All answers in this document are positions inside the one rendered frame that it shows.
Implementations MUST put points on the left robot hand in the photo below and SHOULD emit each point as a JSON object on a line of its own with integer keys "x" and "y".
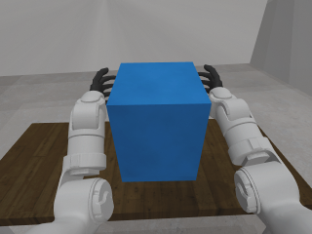
{"x": 99, "y": 80}

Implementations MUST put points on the robot left forearm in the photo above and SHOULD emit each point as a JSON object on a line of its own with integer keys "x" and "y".
{"x": 86, "y": 134}

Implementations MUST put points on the table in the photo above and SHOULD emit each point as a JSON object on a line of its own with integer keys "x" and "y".
{"x": 30, "y": 172}

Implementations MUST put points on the right robot hand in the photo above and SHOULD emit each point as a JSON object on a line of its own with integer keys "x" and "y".
{"x": 212, "y": 76}

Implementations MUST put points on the left robot upper arm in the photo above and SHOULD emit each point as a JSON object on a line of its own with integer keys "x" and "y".
{"x": 81, "y": 206}

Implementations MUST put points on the right robot upper arm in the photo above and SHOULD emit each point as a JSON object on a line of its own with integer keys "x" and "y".
{"x": 268, "y": 191}

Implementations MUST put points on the robot right forearm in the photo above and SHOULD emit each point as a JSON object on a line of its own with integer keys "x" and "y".
{"x": 247, "y": 146}

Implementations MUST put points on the carton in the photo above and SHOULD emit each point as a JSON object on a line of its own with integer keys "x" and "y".
{"x": 158, "y": 114}

